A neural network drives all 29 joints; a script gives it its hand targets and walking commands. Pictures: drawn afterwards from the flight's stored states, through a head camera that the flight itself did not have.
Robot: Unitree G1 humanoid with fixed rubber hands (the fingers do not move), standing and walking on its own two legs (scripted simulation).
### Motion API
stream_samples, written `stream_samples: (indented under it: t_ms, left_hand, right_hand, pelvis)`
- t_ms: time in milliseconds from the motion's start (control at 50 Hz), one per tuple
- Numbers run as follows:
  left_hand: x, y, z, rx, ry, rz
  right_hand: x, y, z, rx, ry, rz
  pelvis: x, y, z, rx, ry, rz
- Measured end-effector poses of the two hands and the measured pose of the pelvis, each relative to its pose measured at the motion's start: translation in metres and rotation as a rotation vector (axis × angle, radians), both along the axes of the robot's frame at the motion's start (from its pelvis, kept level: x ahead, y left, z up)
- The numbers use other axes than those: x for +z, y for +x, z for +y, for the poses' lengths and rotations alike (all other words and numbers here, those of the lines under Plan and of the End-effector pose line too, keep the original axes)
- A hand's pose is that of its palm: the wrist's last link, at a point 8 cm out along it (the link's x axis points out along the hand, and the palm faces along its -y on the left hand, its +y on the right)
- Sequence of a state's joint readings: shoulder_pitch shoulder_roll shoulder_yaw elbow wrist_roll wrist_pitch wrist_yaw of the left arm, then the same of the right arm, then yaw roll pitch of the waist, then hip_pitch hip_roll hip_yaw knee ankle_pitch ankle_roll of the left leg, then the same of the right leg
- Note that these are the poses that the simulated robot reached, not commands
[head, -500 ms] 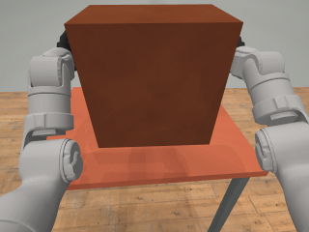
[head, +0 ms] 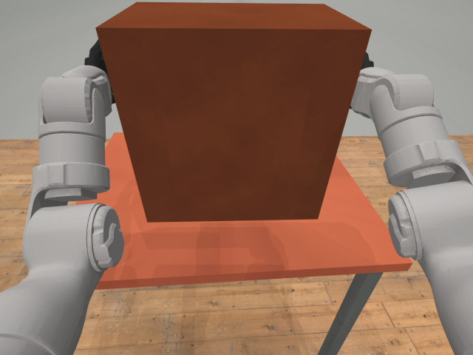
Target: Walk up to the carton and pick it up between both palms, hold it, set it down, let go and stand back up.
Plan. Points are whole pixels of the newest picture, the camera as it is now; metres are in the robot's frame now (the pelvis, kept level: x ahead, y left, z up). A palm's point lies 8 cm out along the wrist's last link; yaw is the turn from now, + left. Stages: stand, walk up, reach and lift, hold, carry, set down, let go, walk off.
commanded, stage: hold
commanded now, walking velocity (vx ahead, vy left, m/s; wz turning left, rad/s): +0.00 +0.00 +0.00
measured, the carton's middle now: (232, 117) +0.38 +0.00 +0.28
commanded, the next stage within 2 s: none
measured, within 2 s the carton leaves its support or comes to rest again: neither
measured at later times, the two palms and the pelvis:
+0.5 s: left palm (103, 87) +0.37 +0.19 +0.33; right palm (361, 88) +0.37 -0.19 +0.34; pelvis +0.00 +0.00 +0.00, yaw +0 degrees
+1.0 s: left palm (100, 84) +0.37 +0.20 +0.34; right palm (358, 86) +0.37 -0.19 +0.34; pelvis +0.00 +0.00 +0.00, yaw +0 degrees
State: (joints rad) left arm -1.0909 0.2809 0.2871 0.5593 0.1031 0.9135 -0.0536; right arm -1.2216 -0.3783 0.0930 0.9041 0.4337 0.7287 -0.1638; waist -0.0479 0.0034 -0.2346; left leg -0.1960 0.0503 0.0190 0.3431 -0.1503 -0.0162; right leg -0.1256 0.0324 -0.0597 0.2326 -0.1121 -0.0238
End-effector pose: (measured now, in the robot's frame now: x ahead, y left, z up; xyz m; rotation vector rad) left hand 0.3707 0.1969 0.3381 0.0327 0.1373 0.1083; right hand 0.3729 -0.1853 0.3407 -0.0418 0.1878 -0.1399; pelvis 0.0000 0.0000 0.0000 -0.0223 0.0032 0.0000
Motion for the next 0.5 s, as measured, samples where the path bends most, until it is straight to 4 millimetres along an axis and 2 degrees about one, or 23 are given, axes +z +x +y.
stream_samples:
  t_ms: [500]
  left_hand:
    - [-0.0056, -0.0016, -0.0038, -0.003, -0.005, -0.004]
  right_hand:
    - [-0.0033, -0.0029, -0.0038, -0.005, 0.003, -0.002]
  pelvis:
    - [-0.0001, 0.0001, 0.0023, -0.007, -0.001, -0.009]
